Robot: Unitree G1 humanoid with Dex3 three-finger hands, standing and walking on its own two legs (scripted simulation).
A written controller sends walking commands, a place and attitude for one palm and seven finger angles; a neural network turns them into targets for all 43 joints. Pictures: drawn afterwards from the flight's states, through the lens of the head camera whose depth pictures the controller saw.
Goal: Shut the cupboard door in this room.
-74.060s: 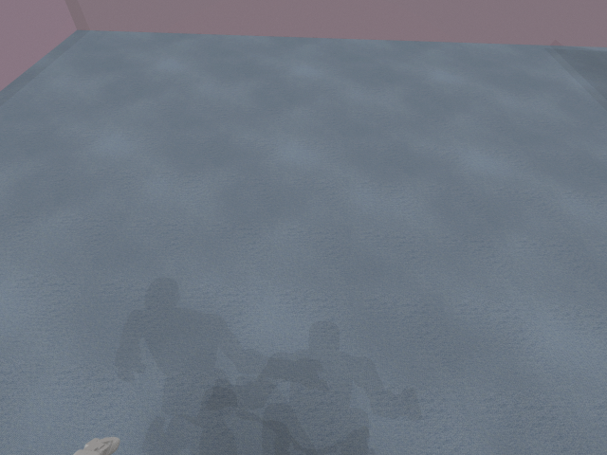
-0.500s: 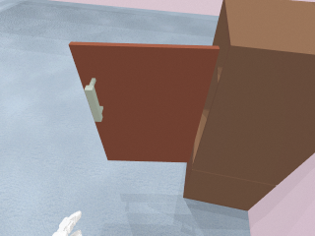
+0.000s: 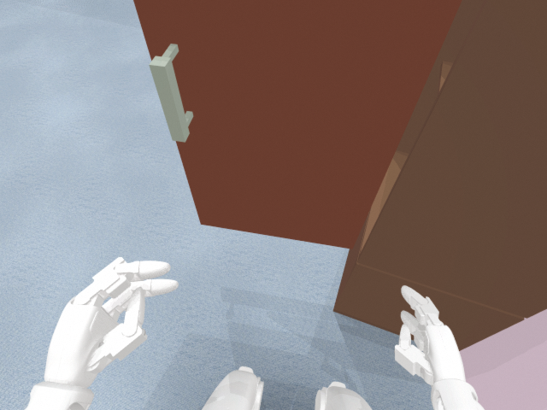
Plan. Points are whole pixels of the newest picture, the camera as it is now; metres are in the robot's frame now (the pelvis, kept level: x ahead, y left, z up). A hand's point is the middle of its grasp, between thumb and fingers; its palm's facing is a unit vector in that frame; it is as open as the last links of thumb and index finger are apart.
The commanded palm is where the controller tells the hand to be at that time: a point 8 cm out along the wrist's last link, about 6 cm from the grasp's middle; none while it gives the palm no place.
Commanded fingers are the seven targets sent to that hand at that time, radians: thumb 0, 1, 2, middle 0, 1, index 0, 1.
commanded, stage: raise the hand and make a fist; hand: left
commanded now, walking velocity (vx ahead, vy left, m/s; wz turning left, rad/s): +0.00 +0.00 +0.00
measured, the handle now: (176, 94) +0.52 +0.23 +0.16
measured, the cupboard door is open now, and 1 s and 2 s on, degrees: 100 100 100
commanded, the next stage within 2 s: bring the fist close to the handle in 1.30 s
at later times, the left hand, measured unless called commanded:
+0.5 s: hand (138, 287) +0.23 +0.19 +0.11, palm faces -0.03 -1.00 -0.05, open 3.3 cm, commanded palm +0.20 +0.25 +0.12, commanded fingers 0.00 0.90 0.90 -1.23 -1.42 -1.23 -1.42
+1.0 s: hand (121, 241) +0.26 +0.21 +0.16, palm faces -0.03 -1.00 -0.05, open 3.1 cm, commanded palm +0.23 +0.26 +0.16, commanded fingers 0.00 0.90 0.90 -1.30 -1.50 -1.30 -1.50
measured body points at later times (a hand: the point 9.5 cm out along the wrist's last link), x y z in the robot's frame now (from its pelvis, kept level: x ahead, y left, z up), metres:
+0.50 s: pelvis +0.02 +0.01 +0.04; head +0.06 +0.01 +0.48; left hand +0.22 +0.24 +0.12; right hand +0.19 -0.24 -0.03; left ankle +0.02 +0.10 -0.64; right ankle +0.03 -0.08 -0.64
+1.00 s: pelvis +0.03 +0.02 +0.06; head +0.04 +0.01 +0.51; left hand +0.25 +0.26 +0.16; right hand +0.20 -0.21 -0.01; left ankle +0.02 +0.10 -0.64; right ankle +0.03 -0.08 -0.64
